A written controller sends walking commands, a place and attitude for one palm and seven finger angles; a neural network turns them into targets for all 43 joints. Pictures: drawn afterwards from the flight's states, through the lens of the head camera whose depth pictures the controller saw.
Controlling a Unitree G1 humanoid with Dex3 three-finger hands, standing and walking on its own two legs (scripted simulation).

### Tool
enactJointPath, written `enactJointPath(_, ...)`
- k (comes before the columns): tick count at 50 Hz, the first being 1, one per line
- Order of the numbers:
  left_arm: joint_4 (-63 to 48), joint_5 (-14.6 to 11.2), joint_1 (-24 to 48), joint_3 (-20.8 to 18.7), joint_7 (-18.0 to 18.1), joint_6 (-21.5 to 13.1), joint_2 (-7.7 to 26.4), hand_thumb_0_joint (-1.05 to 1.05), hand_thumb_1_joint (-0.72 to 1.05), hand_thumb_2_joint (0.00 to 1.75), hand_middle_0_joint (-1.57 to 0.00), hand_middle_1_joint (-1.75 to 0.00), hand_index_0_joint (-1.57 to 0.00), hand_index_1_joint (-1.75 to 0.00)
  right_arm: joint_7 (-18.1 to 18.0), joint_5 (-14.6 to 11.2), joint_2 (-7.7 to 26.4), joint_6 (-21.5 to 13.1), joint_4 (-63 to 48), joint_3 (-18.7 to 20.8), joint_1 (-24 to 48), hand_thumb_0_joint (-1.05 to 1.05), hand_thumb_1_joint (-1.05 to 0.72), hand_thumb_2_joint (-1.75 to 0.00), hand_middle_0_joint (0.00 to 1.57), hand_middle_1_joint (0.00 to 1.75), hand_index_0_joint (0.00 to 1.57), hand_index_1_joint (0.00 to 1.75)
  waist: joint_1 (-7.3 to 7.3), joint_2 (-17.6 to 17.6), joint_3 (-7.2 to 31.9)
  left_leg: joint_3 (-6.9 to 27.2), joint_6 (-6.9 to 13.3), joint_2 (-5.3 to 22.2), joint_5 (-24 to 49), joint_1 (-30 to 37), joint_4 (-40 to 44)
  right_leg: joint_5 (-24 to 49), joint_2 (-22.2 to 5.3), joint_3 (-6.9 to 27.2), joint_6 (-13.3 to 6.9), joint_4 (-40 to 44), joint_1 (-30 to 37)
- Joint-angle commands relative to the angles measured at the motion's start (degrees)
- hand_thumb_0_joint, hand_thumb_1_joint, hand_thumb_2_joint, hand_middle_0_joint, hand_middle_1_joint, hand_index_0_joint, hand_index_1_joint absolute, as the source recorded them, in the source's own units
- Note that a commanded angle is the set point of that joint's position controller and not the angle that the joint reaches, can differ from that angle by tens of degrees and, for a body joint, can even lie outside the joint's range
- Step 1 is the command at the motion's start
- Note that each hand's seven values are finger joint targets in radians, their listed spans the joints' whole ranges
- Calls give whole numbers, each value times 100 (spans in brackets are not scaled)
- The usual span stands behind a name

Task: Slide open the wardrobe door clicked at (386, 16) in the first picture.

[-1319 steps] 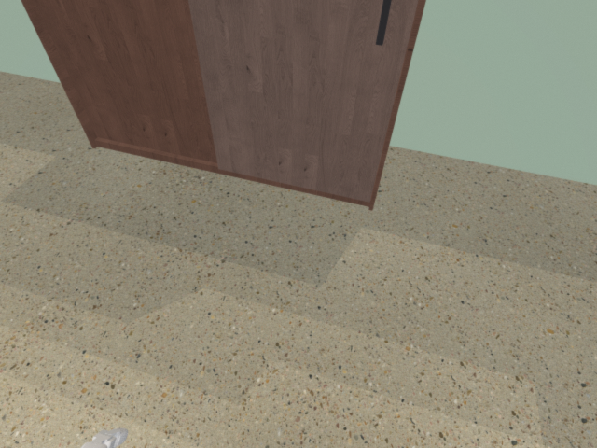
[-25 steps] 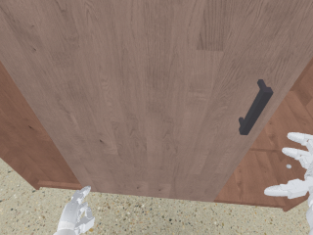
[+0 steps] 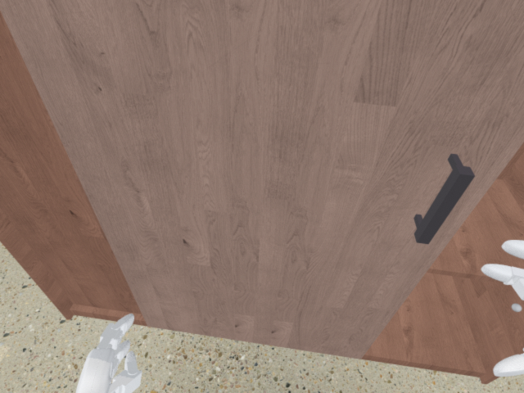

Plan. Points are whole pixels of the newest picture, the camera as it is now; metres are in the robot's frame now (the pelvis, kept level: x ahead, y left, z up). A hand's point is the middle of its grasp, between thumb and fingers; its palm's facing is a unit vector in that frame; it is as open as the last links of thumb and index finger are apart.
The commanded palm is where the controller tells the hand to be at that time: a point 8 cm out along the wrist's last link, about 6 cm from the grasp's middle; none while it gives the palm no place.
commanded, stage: draw the hand back to the body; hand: right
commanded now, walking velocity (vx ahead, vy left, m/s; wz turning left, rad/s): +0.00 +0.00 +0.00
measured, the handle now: (437, 200) +0.42 -0.28 +0.11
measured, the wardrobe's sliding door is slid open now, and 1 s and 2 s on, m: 0.44 0.44 0.44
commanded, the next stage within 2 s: step back with the hand held close in 1.22 s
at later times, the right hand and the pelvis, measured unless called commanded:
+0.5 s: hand out of the picture +0.19 -0.29 +0.16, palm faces +0.48 +0.80 -0.37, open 12.2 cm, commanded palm +0.15 -0.33 +0.17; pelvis +0.01 -0.02 +0.01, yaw +0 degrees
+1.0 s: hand out of the picture +0.20 -0.27 +0.19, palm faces +0.45 +0.81 -0.39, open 7.7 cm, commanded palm +0.16 -0.30 +0.19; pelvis +0.02 -0.01 +0.02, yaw +1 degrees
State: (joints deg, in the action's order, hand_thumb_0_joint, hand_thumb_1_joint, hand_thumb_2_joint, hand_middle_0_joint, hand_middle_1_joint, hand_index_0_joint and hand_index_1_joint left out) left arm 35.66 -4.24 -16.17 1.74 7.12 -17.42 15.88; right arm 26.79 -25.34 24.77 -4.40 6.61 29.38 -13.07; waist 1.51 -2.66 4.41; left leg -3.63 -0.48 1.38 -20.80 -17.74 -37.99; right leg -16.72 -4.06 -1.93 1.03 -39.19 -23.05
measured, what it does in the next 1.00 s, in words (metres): stands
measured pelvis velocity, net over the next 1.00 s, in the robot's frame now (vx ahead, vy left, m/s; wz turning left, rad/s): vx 0.02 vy -0.01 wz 0.01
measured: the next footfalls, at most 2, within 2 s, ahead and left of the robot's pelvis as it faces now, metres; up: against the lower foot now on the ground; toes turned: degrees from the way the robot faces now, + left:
none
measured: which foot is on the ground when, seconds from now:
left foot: down 0.00-1.00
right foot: down 0.00-1.00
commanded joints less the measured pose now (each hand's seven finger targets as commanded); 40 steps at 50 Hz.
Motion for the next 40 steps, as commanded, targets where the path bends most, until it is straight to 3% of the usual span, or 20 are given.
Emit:
enactJointPath(1,-1080,37,793,-250,-76,-524,612,0,90,90,-20,-30,-20,-30,-410,-167,1011,-343,-2070,450,264,0,55,-20,25,115,25,115,278,-100,469,116,65,-159,878,-213,818,619,368,176,-282,558,689)
enactJointPath(2,-1043,24,782,-246,-61,-549,632,0,90,90,-20,-30,-20,-30,-473,-125,963,-322,-2155,333,407,0,55,-20,25,115,25,115,206,-212,351,120,61,-159,688,-336,870,447,358,192,-279,604,697)
enactJointPath(6,-865,21,771,-236,62,-643,680,0,90,90,-20,-30,-20,-30,-631,36,1118,-231,-2211,351,654,0,41,-27,25,107,25,107,134,88,17,148,48,-161,184,-451,1054,42,311,288,-295,720,647)
enactJointPath(7,-855,6,788,-223,81,-658,669,0,90,90,-20,-30,-20,-30,-627,70,1064,-202,-2302,275,750,0,37,-29,24,104,24,104,122,-67,55,135,56,-149,148,-462,1055,-7,327,295,-294,769,716)
enactJointPath(8,-816,194,945,-260,59,-497,610,0,90,90,-20,-30,-20,-30,-1781,1204,1776,-370,-2823,355,1104,0,33,-31,24,102,24,102,326,-184,-281,362,113,-77,-12,-429,1504,-224,372,272,-282,924,623)
enactJointPath(9,-863,220,996,-222,54,-467,513,0,90,90,-20,-30,-20,-30,-2256,1314,949,-323,-2674,-115,555,0,30,-32,24,100,24,100,173,-79,-452,255,110,-8,-206,-481,1565,-438,356,225,-241,1015,691)
enactJointPath(10,-877,211,996,-201,56,-443,501,0,90,90,-20,-30,-20,-30,-2486,1381,614,-253,-2705,-382,334,0,26,-34,24,98,24,98,147,53,-467,194,106,-4,-240,-464,1468,-609,348,283,-228,1061,700)
enactJointPath(11,-790,238,1020,-221,52,-393,513,0,90,90,-20,-30,-20,-30,-2699,1571,662,-280,-3040,-429,378,0,22,-36,24,96,24,96,196,-24,-321,213,125,-8,-154,-299,1516,-533,332,264,-264,1094,847)
enactJointPath(13,-770,299,982,-208,31,-303,453,0,90,90,-20,-30,-20,-30,-3047,1775,724,-329,-3513,-405,-14,0,15,-39,24,92,24,92,231,-528,17,157,144,5,129,-38,1351,-406,310,265,-242,1234,1114)
enactJointPath(16,-684,361,1011,-197,-2,-221,447,0,90,90,-20,-30,-20,-30,-3345,1975,769,-368,-3753,-415,-167,0,4,-44,23,85,23,85,239,-460,55,123,158,-21,324,224,1361,-336,257,335,-230,1447,1205)
enactJointPath(20,-707,383,1079,-209,-18,-4,383,0,90,90,-20,-30,-20,-30,-3468,2056,704,-345,-3684,-339,-443,0,-10,-51,23,77,23,77,248,13,-1,81,135,-22,586,436,1423,122,223,244,-240,1539,1324)
enactJointPath(25,-699,398,1146,-199,-81,231,352,0,90,90,-20,-30,-20,-30,-3445,2106,508,-305,-3747,-491,-536,0,-28,-60,22,66,22,66,252,-209,-174,78,140,-21,953,606,1507,597,192,215,-215,1675,1556)
enactJointPath(26,-689,405,1179,-213,-78,246,380,0,90,90,-20,-30,-20,-30,-3443,2108,530,-283,-3678,-453,-619,0,-32,-62,22,64,22,64,274,0,-241,77,131,-43,1016,651,1583,681,186,198,-235,1687,1554)
enactJointPath(28,-714,417,1172,-209,-104,332,370,0,90,90,-20,-30,-20,-30,-3434,2107,531,-259,-3722,-453,-626,0,-39,-65,22,60,22,60,284,77,-210,60,124,-37,1123,754,1596,838,190,186,-239,1711,1600)
enactJointPath(32,-742,435,1213,-231,-115,393,346,0,90,90,-20,-30,-20,-30,-3436,2125,578,-282,-4027,-413,-638,0,-54,-73,21,51,21,51,305,3,-77,65,119,-42,1331,924,1650,1088,209,138,-249,1723,1763)
enactJointPath(35,-762,450,1214,-238,-150,398,313,0,90,90,-20,-30,-20,-30,-3448,2151,625,-325,-4395,-366,-758,0,-65,-78,21,45,21,45,340,-361,94,71,142,-48,1652,1040,1613,1484,232,113,-218,1671,1908)
enactJointPath(36,-759,470,1223,-246,-152,383,330,0,90,90,-20,-30,-20,-30,-3454,2143,709,-321,-4475,-276,-849,0,-68,-80,21,43,21,43,364,-280,134,66,138,-55,1832,1118,1652,1656,237,111,-223,1659,1936)
enactJointPath(37,-758,464,1196,-240,-163,405,297,0,90,90,-20,-30,-20,-30,-3453,2147,634,-314,-4478,-326,-949,0,-72,-81,21,41,21,41,351,-400,111,62,132,-43,1908,1143,1617,1755,242,75,-209,1641,1920)
enactJointPath(40,-780,460,1191,-249,-193,451,278,0,90,90,-20,-30,-20,-30,-3431,2136,573,-313,-4557,-367,-949,0,-83,-87,20,34,20,34,325,-301,-65,43,119,-69,1993,1051,1642,1856,230,53,-184,1631,1909)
